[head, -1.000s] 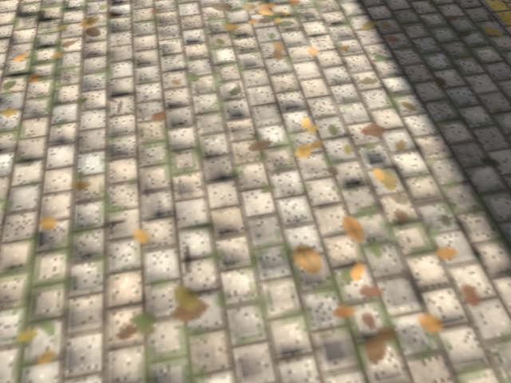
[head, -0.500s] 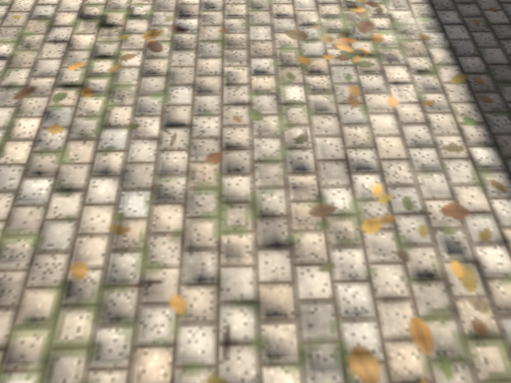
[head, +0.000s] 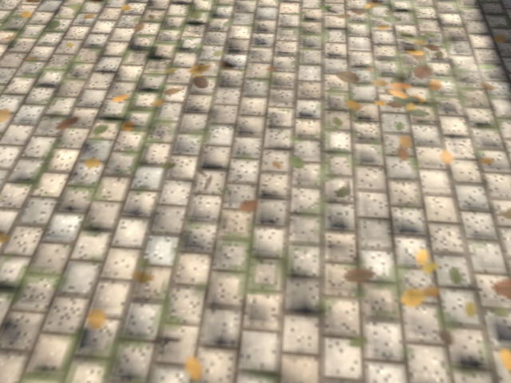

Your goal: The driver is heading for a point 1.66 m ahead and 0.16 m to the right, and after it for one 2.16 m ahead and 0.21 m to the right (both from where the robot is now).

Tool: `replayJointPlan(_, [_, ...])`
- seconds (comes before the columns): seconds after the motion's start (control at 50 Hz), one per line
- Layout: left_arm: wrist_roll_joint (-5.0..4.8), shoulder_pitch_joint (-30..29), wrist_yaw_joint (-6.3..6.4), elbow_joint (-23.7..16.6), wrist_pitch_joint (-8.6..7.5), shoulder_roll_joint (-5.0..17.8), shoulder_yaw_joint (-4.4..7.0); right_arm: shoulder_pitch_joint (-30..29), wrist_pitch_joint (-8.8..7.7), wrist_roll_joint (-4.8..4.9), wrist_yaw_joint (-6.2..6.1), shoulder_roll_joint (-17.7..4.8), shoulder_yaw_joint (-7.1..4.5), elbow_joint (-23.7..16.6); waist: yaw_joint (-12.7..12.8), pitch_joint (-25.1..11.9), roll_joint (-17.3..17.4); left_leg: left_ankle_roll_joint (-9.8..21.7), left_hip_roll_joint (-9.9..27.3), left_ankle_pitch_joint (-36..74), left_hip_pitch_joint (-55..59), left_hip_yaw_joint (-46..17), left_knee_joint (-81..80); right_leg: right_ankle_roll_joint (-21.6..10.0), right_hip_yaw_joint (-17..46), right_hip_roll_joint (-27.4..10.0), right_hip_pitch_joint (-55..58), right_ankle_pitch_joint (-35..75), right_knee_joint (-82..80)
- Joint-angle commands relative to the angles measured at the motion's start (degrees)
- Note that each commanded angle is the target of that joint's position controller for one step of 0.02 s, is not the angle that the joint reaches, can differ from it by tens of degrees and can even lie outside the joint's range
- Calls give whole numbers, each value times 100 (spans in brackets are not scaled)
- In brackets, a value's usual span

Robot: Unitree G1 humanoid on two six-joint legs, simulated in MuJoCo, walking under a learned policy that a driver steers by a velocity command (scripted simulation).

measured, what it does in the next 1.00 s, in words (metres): steps on the spot: left foot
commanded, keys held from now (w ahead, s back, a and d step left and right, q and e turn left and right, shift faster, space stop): no key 1.00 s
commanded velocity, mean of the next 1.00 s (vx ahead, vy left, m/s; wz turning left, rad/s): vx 0.01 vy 0.00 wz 0.01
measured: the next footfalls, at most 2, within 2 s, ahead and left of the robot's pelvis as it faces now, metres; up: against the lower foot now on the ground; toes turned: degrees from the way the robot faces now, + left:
left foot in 0.04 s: +0.03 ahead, +0.15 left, +0.00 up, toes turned -2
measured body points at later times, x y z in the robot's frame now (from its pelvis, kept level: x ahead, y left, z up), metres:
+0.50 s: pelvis +0.04 +0.03 +0.00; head +0.05 +0.03 +0.45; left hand +0.15 +0.29 -0.13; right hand +0.09 -0.23 -0.14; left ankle -0.01 +0.15 -0.73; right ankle +0.08 -0.11 -0.73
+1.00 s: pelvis +0.04 +0.03 +0.00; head +0.05 +0.03 +0.45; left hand +0.10 +0.29 -0.15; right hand +0.04 -0.21 -0.15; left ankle -0.01 +0.15 -0.73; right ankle +0.08 -0.11 -0.73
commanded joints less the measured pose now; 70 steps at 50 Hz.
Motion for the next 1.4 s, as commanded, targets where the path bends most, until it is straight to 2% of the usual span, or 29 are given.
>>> replayJointPlan(0.02, [-59, -143, 53, -208, -21, 773, 191, 739, -14, -115, 4, -387, -122, 69, -242, -669, -765, 182, -8, 1190, 980, 218, -1023, -381, 916, -806, 67, -1437, -1018])
replayJointPlan(0.04, [-29, -61, 42, -148, -41, 726, 171, 553, -24, -159, -13, -551, -131, -42, -128, -481, -532, 348, 322, 1053, 840, -129, -1240, -163, 820, -683, -34, -1890, -895])
replayJointPlan(0.06, [-6, -3, 30, -166, -55, 749, 196, 445, -40, -99, -30, -803, -190, -3, 99, -224, 1, 554, 359, 152, 168, -209, -1238, -1, 516, -393, 189, -1779, -806])
replayJointPlan(0.08, [21, -174, 44, -153, -67, 727, 189, 365, -102, -80, -20, -622, -160, 27, 24, -119, 130, 589, 308, -430, -360, -225, -1429, 86, 377, -312, 657, -1344, -526])
replayJointPlan(0.1, [-3, -199, 61, -128, -77, 683, 192, 288, -176, -103, -22, -489, -116, 56, 60, -101, 207, 518, 312, -390, -524, -239, -1553, 59, 354, -314, 901, -953, -339])
replayJointPlan(0.14, [-41, -72, 107, 1, -63, 659, 202, 223, -313, -94, -18, -474, -106, 105, 97, -146, 299, 385, 284, 220, -425, -197, -1541, -36, 333, -320, 1061, -238, -131])
replayJointPlan(0.18, [-53, 20, 115, 125, -56, 667, 219, 378, -392, -58, -12, -474, -99, 205, 62, -272, 191, 344, 258, 734, -221, -151, -1414, -74, 313, -322, 1164, 369, -25])
replayJointPlan(0.22, [-72, 26, 112, 228, -38, 655, 227, 487, -401, -31, -15, -473, -90, 297, 27, -301, 115, 352, 230, 1021, -110, -113, -1347, -69, 303, -321, 1222, 683, 28])
replayJointPlan(0.42, [-110, 17, 180, 767, 102, 739, 273, 589, -369, -8, -21, -375, -32, 630, -9, -224, -60, 382, 153, 1677, 166, 11, -1343, 4, 306, -315, 1365, 1051, 44])
replayJointPlan(0.76, [-115, -1, 254, 1445, 187, 715, 258, 703, -366, -23, -27, -234, 54, 1099, 26, -4, -26, 383, 77, 1249, 174, 132, -1622, 73, 290, -290, 1378, 623, -156])
replayJointPlan(1.04, [-116, 202, 276, 1730, 191, 628, 204, 1011, -380, -16, -48, -114, 120, 1326, 37, 128, -63, 388, 36, 890, 78, 196, -1726, 90, 284, -266, 1282, 343, -255])
replayJointPlan(1.4, [-128, 471, 296, 1836, 190, 525, 144, 1369, -393, 1, -55, 19, 161, 1432, 32, 178, -72, 385, 12, 905, 51, 256, -1716, 77, 288, -251, 1217, 356, -246])
Over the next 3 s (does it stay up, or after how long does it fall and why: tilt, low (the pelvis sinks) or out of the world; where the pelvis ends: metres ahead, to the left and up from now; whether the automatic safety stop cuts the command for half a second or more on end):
stays up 0.28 0.01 -0.01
